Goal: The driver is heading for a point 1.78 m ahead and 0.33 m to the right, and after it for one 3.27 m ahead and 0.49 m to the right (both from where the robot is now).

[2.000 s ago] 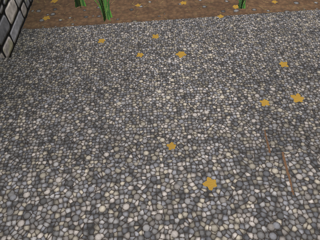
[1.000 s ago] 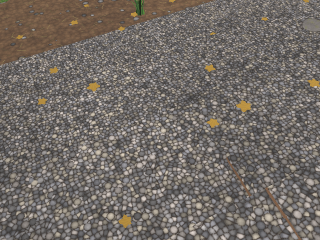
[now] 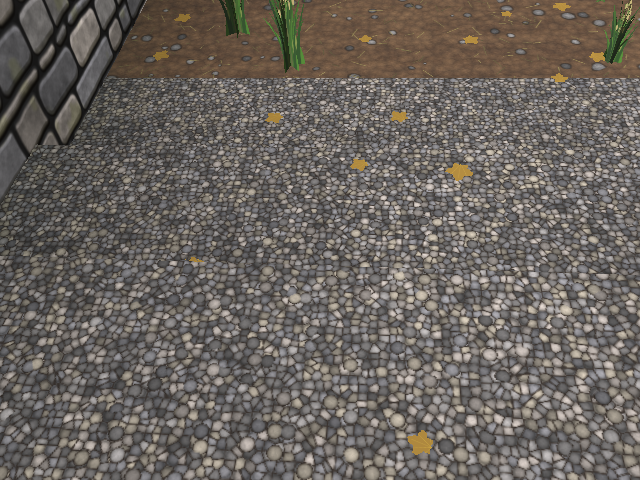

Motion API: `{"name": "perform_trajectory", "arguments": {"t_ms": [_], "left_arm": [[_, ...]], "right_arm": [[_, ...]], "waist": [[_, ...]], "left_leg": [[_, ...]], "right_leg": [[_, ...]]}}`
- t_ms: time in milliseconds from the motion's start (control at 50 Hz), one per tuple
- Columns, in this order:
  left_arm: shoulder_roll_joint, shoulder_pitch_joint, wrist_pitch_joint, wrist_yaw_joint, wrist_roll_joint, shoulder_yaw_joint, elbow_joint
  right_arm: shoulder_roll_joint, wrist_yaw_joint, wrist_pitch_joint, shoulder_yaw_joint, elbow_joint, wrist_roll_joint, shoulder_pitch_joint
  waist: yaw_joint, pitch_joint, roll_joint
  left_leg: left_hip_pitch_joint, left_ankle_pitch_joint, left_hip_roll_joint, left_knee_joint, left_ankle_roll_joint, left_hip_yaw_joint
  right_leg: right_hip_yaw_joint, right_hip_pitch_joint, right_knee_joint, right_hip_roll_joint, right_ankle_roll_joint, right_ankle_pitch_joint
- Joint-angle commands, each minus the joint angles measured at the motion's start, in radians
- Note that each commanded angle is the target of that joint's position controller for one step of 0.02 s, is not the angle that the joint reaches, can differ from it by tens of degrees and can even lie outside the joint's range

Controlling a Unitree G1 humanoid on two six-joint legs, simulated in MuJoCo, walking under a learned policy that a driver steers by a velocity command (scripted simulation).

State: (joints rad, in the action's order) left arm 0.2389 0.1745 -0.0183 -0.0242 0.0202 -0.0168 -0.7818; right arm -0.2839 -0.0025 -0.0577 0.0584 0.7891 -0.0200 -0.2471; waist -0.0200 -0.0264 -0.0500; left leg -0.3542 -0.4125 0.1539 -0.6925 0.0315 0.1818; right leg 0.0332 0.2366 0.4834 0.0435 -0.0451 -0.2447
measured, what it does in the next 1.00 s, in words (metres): walks ahead: left foot, then right foot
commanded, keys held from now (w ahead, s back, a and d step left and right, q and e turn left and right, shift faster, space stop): no key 0.08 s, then w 0.92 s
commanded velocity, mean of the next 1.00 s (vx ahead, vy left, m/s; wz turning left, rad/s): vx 0.34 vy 0.00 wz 0.04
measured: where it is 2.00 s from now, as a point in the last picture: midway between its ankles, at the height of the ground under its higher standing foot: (334, 348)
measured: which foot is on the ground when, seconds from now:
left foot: up 0.00-0.28, down 0.30-0.72, up 0.74-1.00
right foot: down 0.00-0.30, up 0.32-0.68, down 0.70-1.00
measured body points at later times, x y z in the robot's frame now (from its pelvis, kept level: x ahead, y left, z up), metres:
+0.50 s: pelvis +0.07 +0.01 +0.00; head +0.08 +0.02 +0.45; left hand +0.16 +0.28 -0.13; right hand +0.03 -0.26 -0.13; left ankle -0.03 +0.09 -0.74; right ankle +0.14 -0.11 -0.68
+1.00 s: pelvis +0.31 -0.04 +0.01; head +0.32 -0.05 +0.46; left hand +0.28 +0.22 -0.13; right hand +0.40 -0.30 -0.14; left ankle +0.40 +0.13 -0.66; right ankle +0.27 -0.09 -0.74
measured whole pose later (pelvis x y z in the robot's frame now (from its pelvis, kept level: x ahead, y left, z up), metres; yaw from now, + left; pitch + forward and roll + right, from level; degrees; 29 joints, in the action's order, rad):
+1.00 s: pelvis +0.31 -0.04 +0.01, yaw +0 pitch -1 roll +0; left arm 0.23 0.45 0.07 0.01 0.02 -0.04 -0.97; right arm -0.26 -0.03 -0.01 0.06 0.97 -0.04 -0.19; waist 0.03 -0.02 -0.02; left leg -0.61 -0.12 -0.08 -0.98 0.04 0.05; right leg -0.04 0.06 0.30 0.09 -0.11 -0.23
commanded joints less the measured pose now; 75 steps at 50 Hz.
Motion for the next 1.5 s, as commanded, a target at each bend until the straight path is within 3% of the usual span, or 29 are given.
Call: {"name": "perform_trajectory", "arguments": {"t_ms": [20,80,180,280,300,320,340,360,460,580,680,700,720,740,760,800,960,980,1080,1220,1280,1340,1380,1400,1420,1440,1460,1480,1500], "left_arm": [[0.117,-0.07,0.023,0.011,0.001,-0.024,0.058],[0.111,-0.047,0.022,0.014,-0.002,-0.022,0.033],[0.193,0.133,-0.011,0.036,0.004,-0.068,-0.042],[0.162,0.072,-0.005,0.033,-0.005,-0.08,-0.056],[0.126,0.04,0.005,0.031,-0.005,-0.073,-0.042],[0.042,-0.01,0.02,0.036,-0.012,-0.051,-0.004],[0.107,-0.093,0.028,0.032,0.006,-0.064,0.026],[0.142,-0.115,0.031,0.034,0.007,-0.074,0.026],[0.105,-0.031,0.035,0.071,0.023,-0.065,-0.035],[0.059,-0.222,0.031,0.076,0.011,-0.029,0.039],[0.135,0.14,0.033,0.041,0.006,-0.061,-0.068],[0.167,0.293,0.045,0.03,0.014,-0.073,-0.106],[0.253,0.373,0.057,0.024,0.027,-0.084,-0.108],[0.241,0.345,0.05,0.037,-0.01,-0.082,-0.11],[0.197,0.228,0.049,0.041,-0.014,-0.075,-0.097],[0.123,0.123,0.074,0.057,-0.002,-0.056,-0.081],[0.127,0.252,0.098,0.031,-0.015,-0.046,-0.138],[0.144,0.292,0.107,0.03,0.009,-0.052,-0.149],[0.118,0.368,0.142,0.001,-0.002,-0.047,-0.206],[0.091,0.396,0.142,-0.002,0.027,-0.03,-0.212],[0.092,0.454,0.125,-0.014,0.047,-0.026,-0.231],[0.087,0.421,0.107,-0.03,0.055,-0.015,-0.237],[0.098,0.416,0.085,-0.043,0.04,-0.021,-0.254],[0.116,0.363,0.077,-0.031,0.005,-0.036,-0.248],[0.072,0.355,0.077,-0.031,-0.016,-0.043,-0.225],[0.063,0.565,0.09,-0.046,-0.097,-0.036,-0.207],[0.103,0.475,0.093,-0.05,-0.067,-0.031,-0.217],[0.096,0.384,0.08,-0.043,-0.035,-0.027,-0.189],[0.132,0.24,0.082,-0.023,0.024,-0.04,-0.174]], "right_arm": [[-0.098,-0.007,0.004,0.024,-0.02,0.009,-0.035],[-0.064,-0.02,-0.002,0.004,0.012,0.008,-0.033],[-0.088,-0.026,0.011,-0.005,0.006,-0.01,0.089],[-0.036,-0.011,0.057,-0.02,0.091,-0.012,-0.059],[-0.074,0.001,0.069,-0.011,0.122,-0.014,-0.152],[-0.163,0.014,0.078,0.007,0.138,-0.022,-0.263],[-0.216,0.016,0.078,0.027,0.167,-0.012,-0.289],[-0.163,0.016,0.081,0.012,0.164,-0.009,-0.256],[-0.07,0.008,0.109,-0.02,0.176,-0.002,-0.198],[-0.095,0.013,0.124,-0.027,0.218,0.006,-0.221],[-0.136,0.025,0.125,-0.017,0.239,0.01,-0.182],[-0.115,0.026,0.12,-0.022,0.237,0.009,-0.188],[0.016,0.017,0.115,-0.045,0.215,0.012,-0.3],[-0.04,0.006,0.12,-0.022,0.243,0.006,-0.341],[-0.098,0.003,0.122,-0.005,0.223,0.006,-0.254],[-0.077,-0.001,0.12,-0.003,0.199,0.008,-0.144],[-0.013,-0.032,0.043,0.01,0.153,-0.025,0.022],[-0.016,-0.036,0.041,0.016,0.163,-0.023,0.015],[-0.067,-0.038,0.089,0.038,0.1,-0.024,0.251],[-0.034,-0.047,0.089,0.023,0.036,-0.031,0.352],[-0.009,-0.049,0.099,0.007,-0.013,-0.007,0.416],[0.001,-0.037,0.11,0.001,0.036,-0.005,0.254],[-0.056,-0.01,0.112,0.025,0.149,-0.018,-0.086],[-0.108,-0.008,0.112,0.044,0.21,-0.037,-0.255],[-0.192,-0.022,0.113,0.052,0.235,-0.04,-0.333],[-0.198,-0.026,0.129,0.05,0.231,-0.022,-0.36],[-0.112,-0.032,0.119,0.036,0.19,-0.008,-0.333],[-0.147,-0.01,0.116,0.053,0.185,-0.013,-0.246],[-0.048,0.003,0.13,0.017,0.144,-0.007,-0.112]], "waist": [[-0.025,0.0,0.183],[-0.014,0.029,0.201],[0.085,-0.043,0.223],[-0.024,-0.039,0.151],[-0.065,-0.015,0.08],[-0.109,0.031,-0.142],[-0.131,-0.103,-0.144],[-0.096,-0.167,-0.036],[-0.001,-0.097,-0.065],[-0.018,-0.138,-0.067],[0.146,0.01,-0.035],[0.209,0.084,0.013],[0.138,0.239,0.244],[0.127,0.279,0.264],[0.081,0.106,0.187],[0.046,-0.029,0.115],[0.009,-0.06,0.082],[0.021,-0.039,0.101],[0.059,-0.107,0.104],[0.119,-0.128,0.106],[0.174,-0.145,0.078],[0.119,-0.093,0.033],[-0.029,0.038,0.017],[-0.129,0.103,-0.079],[-0.125,0.127,-0.16],[-0.018,0.352,-0.232],[-0.092,0.35,-0.094],[-0.067,0.299,-0.12],[-0.038,0.211,0.095]], "left_leg": [[-0.011,-0.003,-0.052,-0.172,-0.03,-0.022],[0.037,0.015,-0.071,-0.071,-0.055,-0.088],[-0.043,-0.054,-0.08,0.034,-0.016,-0.192],[0.315,0.115,-0.087,0.35,0.074,-0.213],[0.508,0.065,-0.169,0.384,0.093,-0.105],[0.662,-0.208,-0.399,0.495,0.146,0.224],[0.571,-0.252,-0.534,0.569,0.228,0.414],[0.533,-0.217,-0.511,0.56,0.241,0.361],[0.429,0.423,-0.347,0.527,0.169,0.039],[0.214,0.626,-0.294,0.561,0.148,-0.093],[0.254,1.025,-0.306,0.193,0.098,-0.149],[0.169,0.87,-0.268,-0.083,0.079,-0.182],[-0.058,0.098,-0.137,-0.497,0.045,-0.223],[-0.202,-0.107,-0.036,-0.646,0.058,-0.091],[-0.274,-0.022,-0.106,-0.666,0.067,-0.072],[-0.198,0.081,-0.181,-0.57,0.065,-0.086],[-0.259,0.292,-0.244,-0.269,-0.003,-0.144],[-0.291,0.373,-0.236,-0.336,0.005,-0.159],[-0.504,0.582,-0.255,-0.086,-0.014,-0.117],[-0.424,0.821,-0.232,0.039,0.028,-0.183],[-0.364,0.851,-0.226,0.168,0.034,-0.217],[-0.08,0.932,-0.228,0.374,0.031,-0.221],[0.22,1.033,-0.236,0.502,0.039,-0.222],[0.499,1.126,-0.275,0.529,0.061,-0.217],[0.735,1.489,-0.383,0.218,0.065,-0.151],[1.121,1.839,-0.615,-0.112,0.17,0.05],[1.073,1.444,-0.601,0.008,0.169,0.083],[0.899,0.776,-0.625,0.166,0.28,0.192],[0.596,0.432,-0.491,0.326,0.192,0.146]], "right_leg": [[0.244,0.022,-0.219,-0.258,-0.145,0.222],[0.151,-0.038,-0.162,-0.196,-0.12,0.385],[0.332,-0.115,-0.275,-0.239,-0.165,-0.319],[0.258,0.087,-0.19,-0.183,-0.136,-0.26],[0.196,0.262,-0.07,-0.137,-0.104,-0.291],[0.02,0.467,0.23,-0.014,-0.056,-0.323],[-0.061,0.638,0.36,0.007,-0.048,-0.302],[-0.007,0.674,0.442,-0.056,-0.05,-0.232],[-0.056,0.54,0.524,-0.085,0.0,-0.008],[-0.136,0.283,0.235,-0.035,0.011,0.176],[-0.122,-0.155,0.128,0.054,-0.058,0.036],[-0.013,-0.324,0.037,-0.037,-0.094,-0.03],[0.436,-0.546,-0.034,-0.351,-0.177,-0.169],[0.765,-0.501,-0.195,-0.403,-0.268,-0.184],[0.604,-0.37,-0.2,-0.376,-0.269,-0.192],[0.38,-0.123,-0.235,-0.315,-0.244,0.059],[0.159,-0.083,-0.352,-0.235,-0.209,0.23],[0.15,-0.114,-0.313,-0.234,-0.216,0.213],[0.136,-0.267,-0.259,-0.203,-0.155,0.148],[0.137,-0.185,-0.005,-0.189,-0.172,0.082],[0.118,-0.214,0.103,-0.173,-0.142,0.096],[0.073,-0.221,0.355,-0.118,-0.116,0.189],[0.059,-0.209,0.799,-0.081,-0.112,0.325],[-0.01,-0.012,1.16,0.003,-0.083,0.008],[0.015,0.322,1.542,0.122,-0.06,-0.696],[0.144,0.602,1.562,0.074,-0.049,-0.626],[0.118,0.741,1.412,-0.014,-0.068,-0.488],[0.05,0.806,1.433,-0.036,-0.05,-0.397],[0.045,0.661,1.198,-0.092,-0.051,-0.149]]}}
Velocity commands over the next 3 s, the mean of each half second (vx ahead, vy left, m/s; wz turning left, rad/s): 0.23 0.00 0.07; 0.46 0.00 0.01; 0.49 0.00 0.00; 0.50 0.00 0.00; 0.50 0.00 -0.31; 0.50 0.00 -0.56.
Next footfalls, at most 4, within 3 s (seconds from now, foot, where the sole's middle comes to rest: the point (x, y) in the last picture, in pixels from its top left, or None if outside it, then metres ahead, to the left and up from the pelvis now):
0.30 left None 0.01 0.09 -0.78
0.70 right None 0.31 -0.09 -0.78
1.40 left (306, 405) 0.75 0.11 -0.96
1.84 right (369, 321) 0.99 -0.06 -0.96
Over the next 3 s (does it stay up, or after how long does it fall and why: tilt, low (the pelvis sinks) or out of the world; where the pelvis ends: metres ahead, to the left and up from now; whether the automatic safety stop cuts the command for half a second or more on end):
stays up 1.44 0.10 -0.38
